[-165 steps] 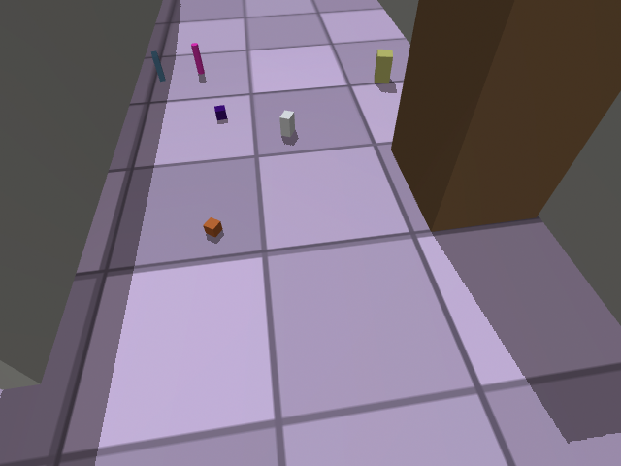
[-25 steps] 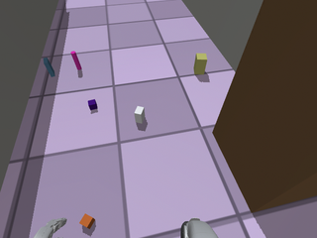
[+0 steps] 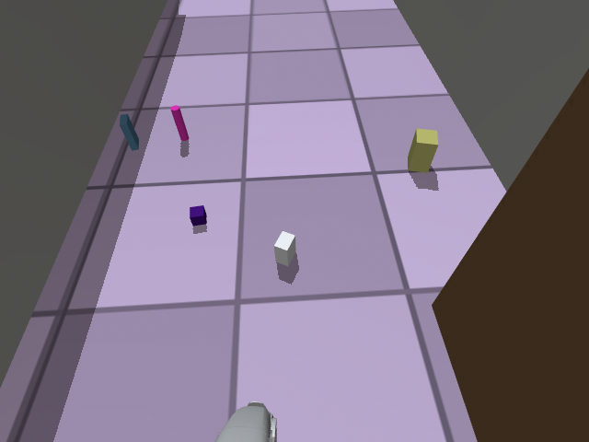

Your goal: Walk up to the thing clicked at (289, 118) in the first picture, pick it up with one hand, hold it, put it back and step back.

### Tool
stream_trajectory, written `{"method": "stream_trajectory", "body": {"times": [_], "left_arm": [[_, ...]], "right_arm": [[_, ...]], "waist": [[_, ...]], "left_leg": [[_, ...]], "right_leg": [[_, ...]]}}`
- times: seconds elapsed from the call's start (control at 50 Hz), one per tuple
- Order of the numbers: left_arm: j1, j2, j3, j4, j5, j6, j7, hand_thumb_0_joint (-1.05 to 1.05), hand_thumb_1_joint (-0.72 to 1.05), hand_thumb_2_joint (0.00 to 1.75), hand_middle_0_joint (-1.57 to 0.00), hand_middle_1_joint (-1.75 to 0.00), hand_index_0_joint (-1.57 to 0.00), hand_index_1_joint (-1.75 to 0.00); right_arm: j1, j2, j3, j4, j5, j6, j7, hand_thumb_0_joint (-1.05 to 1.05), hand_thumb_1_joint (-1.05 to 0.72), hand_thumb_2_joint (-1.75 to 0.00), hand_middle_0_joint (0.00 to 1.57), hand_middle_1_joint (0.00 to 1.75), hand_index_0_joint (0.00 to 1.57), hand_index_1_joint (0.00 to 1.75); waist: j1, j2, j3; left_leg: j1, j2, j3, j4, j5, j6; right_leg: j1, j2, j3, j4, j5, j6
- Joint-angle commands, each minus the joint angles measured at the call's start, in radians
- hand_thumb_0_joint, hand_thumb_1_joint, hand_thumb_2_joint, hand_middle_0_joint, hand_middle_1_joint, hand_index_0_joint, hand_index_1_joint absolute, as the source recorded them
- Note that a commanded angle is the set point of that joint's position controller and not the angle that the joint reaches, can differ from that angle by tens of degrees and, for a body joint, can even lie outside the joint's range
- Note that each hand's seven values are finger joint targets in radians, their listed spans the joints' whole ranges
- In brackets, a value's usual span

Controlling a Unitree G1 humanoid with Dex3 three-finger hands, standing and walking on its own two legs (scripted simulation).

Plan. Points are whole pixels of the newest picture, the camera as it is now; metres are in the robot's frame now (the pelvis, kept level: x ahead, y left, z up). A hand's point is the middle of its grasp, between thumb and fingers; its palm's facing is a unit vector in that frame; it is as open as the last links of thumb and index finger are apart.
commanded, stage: walk up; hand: left
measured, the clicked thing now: (285, 248) +0.86 +0.14 -0.71
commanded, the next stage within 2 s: none
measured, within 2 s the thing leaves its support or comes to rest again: neither
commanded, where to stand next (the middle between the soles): +0.52 -0.03 m, yaw -1 degrees
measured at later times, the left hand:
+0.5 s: hand (166, 349) +0.25 +0.26 -0.13, palm faces -0.08 -0.92 -0.39, open 7.4 cm
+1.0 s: hand (194, 300) +0.35 +0.24 -0.14, palm faces +0.02 -0.93 -0.37, open 7.4 cm
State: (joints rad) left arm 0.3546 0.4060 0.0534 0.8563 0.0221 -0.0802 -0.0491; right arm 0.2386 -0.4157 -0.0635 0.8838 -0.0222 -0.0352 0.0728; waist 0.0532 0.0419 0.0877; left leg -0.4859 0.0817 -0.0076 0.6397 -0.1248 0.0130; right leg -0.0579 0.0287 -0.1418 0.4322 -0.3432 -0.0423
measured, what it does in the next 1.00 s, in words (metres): walks ahead: left foot, then right foot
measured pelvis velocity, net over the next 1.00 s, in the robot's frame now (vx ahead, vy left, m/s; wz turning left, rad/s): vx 0.34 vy -0.03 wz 0.04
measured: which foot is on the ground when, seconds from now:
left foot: up 0.00-0.04, down 0.06-0.54, up 0.56-1.00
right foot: down 0.00-0.10, up 0.12-0.50, down 0.52-1.00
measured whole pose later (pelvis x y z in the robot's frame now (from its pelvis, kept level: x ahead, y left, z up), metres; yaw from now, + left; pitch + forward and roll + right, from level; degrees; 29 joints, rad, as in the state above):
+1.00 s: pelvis +0.34 -0.03 -0.01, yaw +2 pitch -2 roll -2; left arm 0.37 0.41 0.04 0.84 0.01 -0.08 -0.03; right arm 0.26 -0.41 -0.07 0.89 -0.03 -0.02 0.08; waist 0.04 0.04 0.08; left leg -0.42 0.08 0.01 0.62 -0.20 0.02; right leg -0.11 -0.02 -0.13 0.51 -0.36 0.00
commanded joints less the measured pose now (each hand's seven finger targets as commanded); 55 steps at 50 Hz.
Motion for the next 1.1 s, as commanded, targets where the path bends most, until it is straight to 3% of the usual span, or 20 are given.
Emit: {"method": "stream_trajectory", "body": {"times": [0.0,0.04,0.06,0.08,0.1,0.16,0.2,0.38,0.48,0.5,0.54,0.58,0.62,0.66,0.92,1.0,1.02,1.04,1.06,1.08], "left_arm": [[-0.032,0.271,0.081,-0.087,-0.01,-0.018,0.02,0.0,0.9,0.9,-0.2,-0.3,-0.2,-0.3],[0.002,0.224,0.055,-0.098,-0.019,-0.008,0.025,0.0,0.9,0.9,-0.2,-0.3,-0.2,-0.3],[0.053,0.16,0.032,-0.104,-0.031,-0.006,0.028,0.0,0.9,0.9,-0.2,-0.3,-0.2,-0.3],[0.091,0.15,0.038,-0.095,-0.038,0.003,0.028,0.0,0.9,0.9,-0.2,-0.3,-0.2,-0.3],[0.047,0.246,0.054,-0.074,-0.022,0.014,0.041,0.0,0.9,0.9,-0.2,-0.3,-0.2,-0.3],[0.029,0.226,0.044,-0.049,-0.025,0.011,0.026,0.0,0.9,0.9,-0.2,-0.3,-0.2,-0.3],[0.064,0.21,0.046,-0.025,-0.027,0.025,0.012,0.0,0.9,0.9,-0.2,-0.3,-0.2,-0.3],[-0.09,0.182,0.058,-0.046,-0.008,0.014,-0.027,0.0,0.9,0.9,-0.2,-0.3,-0.2,-0.3],[0.024,0.217,0.079,0.017,-0.003,-0.009,-0.013,0.0,0.9,0.9,-0.2,-0.3,-0.2,-0.3],[0.117,0.245,0.093,0.037,-0.002,-0.02,0.0,0.0,0.9,0.9,-0.2,-0.3,-0.2,-0.3],[0.137,0.365,0.113,0.004,0.002,-0.035,0.022,0.0,0.9,0.9,-0.2,-0.3,-0.2,-0.3],[0.048,0.341,0.102,-0.02,-0.024,-0.023,0.023,0.0,0.9,0.9,-0.2,-0.3,-0.2,-0.3],[-0.013,0.274,0.078,-0.034,-0.032,-0.026,0.031,0.0,0.9,0.9,-0.2,-0.3,-0.2,-0.3],[-0.024,0.253,0.069,-0.036,-0.03,-0.031,0.033,0.0,0.9,0.9,-0.2,-0.3,-0.2,-0.3],[0.028,0.279,0.072,-0.08,-0.016,-0.03,0.036,0.0,0.9,0.9,-0.2,-0.3,-0.2,-0.3],[0.014,0.226,0.043,-0.094,-0.02,-0.02,0.038,0.0,0.9,0.9,-0.2,-0.3,-0.2,-0.3],[0.065,0.146,0.015,-0.104,-0.033,-0.017,0.043,0.0,0.9,0.9,-0.2,-0.3,-0.2,-0.3],[0.097,0.144,0.019,-0.088,-0.034,-0.005,0.049,0.0,0.9,0.9,-0.2,-0.3,-0.2,-0.3],[0.074,0.226,0.037,-0.061,-0.024,0.009,0.065,0.0,0.9,0.9,-0.2,-0.3,-0.2,-0.3],[0.034,0.247,0.032,-0.062,-0.022,0.011,0.063,0.0,0.9,0.9,-0.2,-0.3,-0.2,-0.3]], "right_arm": [[-0.025,-0.157,-0.049,-0.105,0.001,-0.049,-0.009,0.0,-0.9,-0.9,0.2,0.3,0.2,0.3],[0.155,-0.218,-0.073,-0.048,-0.02,-0.063,-0.024,0.0,-0.9,-0.9,0.2,0.3,0.2,0.3],[0.242,-0.287,-0.099,-0.04,-0.034,-0.066,-0.037,0.0,-0.9,-0.9,0.2,0.3,0.2,0.3],[0.239,-0.334,-0.106,-0.068,-0.02,-0.066,-0.047,0.0,-0.9,-0.9,0.2,0.3,0.2,0.3],[0.214,-0.338,-0.115,-0.072,0.016,-0.061,-0.046,0.0,-0.9,-0.9,0.2,0.3,0.2,0.3],[0.104,-0.246,-0.066,-0.103,0.032,-0.062,-0.06,0.0,-0.9,-0.9,0.2,0.3,0.2,0.3],[0.062,-0.234,-0.06,-0.104,0.035,-0.071,-0.056,0.0,-0.9,-0.9,0.2,0.3,0.2,0.3],[0.057,-0.266,-0.072,-0.117,0.015,-0.074,-0.038,0.0,-0.9,-0.9,0.2,0.3,0.2,0.3],[0.007,-0.233,-0.057,-0.139,0.016,-0.054,-0.038,0.0,-0.9,-0.9,0.2,0.3,0.2,0.3],[0.052,-0.188,-0.039,-0.133,0.013,-0.053,-0.039,0.0,-0.9,-0.9,0.2,0.3,0.2,0.3],[0.136,-0.13,-0.014,-0.132,0.022,-0.043,-0.041,0.0,-0.9,-0.9,0.2,0.3,0.2,0.3],[0.093,-0.246,-0.048,-0.095,0.014,-0.034,-0.056,0.0,-0.9,-0.9,0.2,0.3,0.2,0.3],[0.125,-0.217,-0.043,-0.051,0.038,-0.027,-0.048,0.0,-0.9,-0.9,0.2,0.3,0.2,0.3],[0.163,-0.19,-0.038,-0.034,0.033,-0.015,-0.038,0.0,-0.9,-0.9,0.2,0.3,0.2,0.3],[-0.046,-0.152,-0.049,-0.112,-0.004,-0.021,0.001,0.0,-0.9,-0.9,0.2,0.3,0.2,0.3],[0.174,-0.214,-0.079,-0.045,-0.006,-0.044,-0.014,0.0,-0.9,-0.9,0.2,0.3,0.2,0.3],[0.224,-0.291,-0.098,-0.044,-0.019,-0.045,-0.035,0.0,-0.9,-0.9,0.2,0.3,0.2,0.3],[0.194,-0.321,-0.098,-0.078,0.0,-0.044,-0.045,0.0,-0.9,-0.9,0.2,0.3,0.2,0.3],[0.171,-0.328,-0.104,-0.076,0.024,-0.038,-0.042,0.0,-0.9,-0.9,0.2,0.3,0.2,0.3],[0.148,-0.289,-0.094,-0.081,0.029,-0.031,-0.048,0.0,-0.9,-0.9,0.2,0.3,0.2,0.3]], "waist": [[-0.034,-0.126,-0.057],[-0.114,0.044,-0.167],[-0.146,0.219,-0.231],[-0.134,0.248,-0.236],[-0.141,0.147,-0.215],[-0.083,0.024,-0.069],[-0.05,0.068,-0.017],[-0.078,0.128,0.035],[0.009,0.0,-0.049],[0.052,-0.121,-0.13],[0.036,-0.345,-0.104],[0.012,-0.226,-0.038],[-0.03,-0.189,-0.021],[-0.049,-0.224,-0.04],[-0.001,-0.166,-0.001],[-0.129,0.044,-0.136],[-0.134,0.272,-0.183],[-0.106,0.25,-0.147],[-0.107,0.187,-0.117],[-0.104,0.092,-0.075]], "left_leg": [[0.154,-0.018,0.053,-0.11,-0.015,0.035],[0.456,-0.056,0.047,-0.185,-0.063,0.079],[0.628,0.108,-0.199,-0.215,-0.168,0.14],[0.729,0.316,-0.619,-0.313,-0.243,0.233],[0.681,0.368,-0.682,-0.343,-0.303,0.298],[0.424,0.231,-0.281,-0.339,0.045,0.185],[0.271,0.178,-0.158,-0.374,0.003,0.175],[0.212,0.15,-0.081,-0.42,-0.262,0.2],[0.119,0.121,-0.039,-0.174,-0.226,0.147],[0.106,0.067,0.012,0.063,-0.131,0.12],[-0.195,-0.138,0.039,0.474,-0.392,0.028],[-0.176,-0.036,-0.063,0.536,-0.346,0.026],[-0.112,-0.016,-0.106,0.479,-0.253,0.026],[-0.044,-0.027,-0.063,0.418,-0.184,0.019],[0.033,0.005,0.023,-0.003,-0.073,0.003],[0.462,-0.052,0.025,-0.166,-0.106,0.06],[0.567,0.148,-0.262,-0.238,-0.095,0.129],[0.579,0.308,-0.558,-0.336,-0.08,0.214],[0.519,0.364,-0.599,-0.332,-0.091,0.3],[0.414,0.319,-0.484,-0.321,0.017,0.283]], "right_leg": [[-0.048,-0.286,0.169,-0.026,0.41,-0.128],[-0.149,-0.188,0.092,0.321,0.465,-0.083],[-0.355,-0.111,0.051,0.566,0.269,-0.036],[-0.589,0.034,0.08,0.702,-0.188,0.0],[-0.607,-0.051,0.178,0.771,-0.219,-0.02],[-0.511,-0.095,0.262,0.708,-0.062,-0.002],[-0.429,-0.111,0.202,0.645,-0.014,0.011],[-0.379,-0.144,0.126,0.24,0.168,0.045],[-0.061,-0.085,0.089,0.114,0.176,0.029],[0.076,-0.091,0.131,0.061,0.105,0.013],[0.143,-0.436,0.756,-0.222,-0.185,-0.115],[0.004,-0.448,0.735,-0.201,-0.099,-0.193],[-0.049,-0.324,0.454,-0.174,0.095,-0.103],[-0.089,-0.272,0.326,-0.159,0.237,-0.096],[-0.097,-0.316,0.221,-0.113,0.192,-0.164],[-0.247,-0.205,0.107,0.306,0.343,-0.086],[-0.399,-0.11,0.044,0.579,0.206,-0.013],[-0.559,0.014,0.071,0.644,-0.193,0.01],[-0.554,-0.057,0.143,0.734,-0.253,-0.003],[-0.53,-0.068,0.184,0.768,-0.208,-0.005]]}}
